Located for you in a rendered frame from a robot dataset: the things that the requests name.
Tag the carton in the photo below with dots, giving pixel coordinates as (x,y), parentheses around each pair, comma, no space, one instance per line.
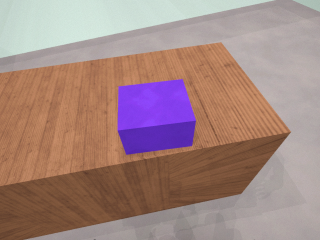
(155,116)

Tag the pedestal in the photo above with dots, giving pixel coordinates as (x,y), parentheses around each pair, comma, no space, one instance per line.
(62,162)

